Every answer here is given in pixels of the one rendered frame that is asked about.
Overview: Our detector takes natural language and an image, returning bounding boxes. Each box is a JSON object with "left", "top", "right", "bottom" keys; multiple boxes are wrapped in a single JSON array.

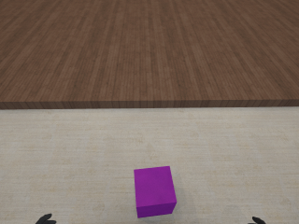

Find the carton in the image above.
[{"left": 134, "top": 166, "right": 177, "bottom": 218}]

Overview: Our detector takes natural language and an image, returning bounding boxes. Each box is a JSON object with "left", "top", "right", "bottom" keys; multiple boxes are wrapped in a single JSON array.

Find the left robot hand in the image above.
[{"left": 36, "top": 213, "right": 57, "bottom": 224}]

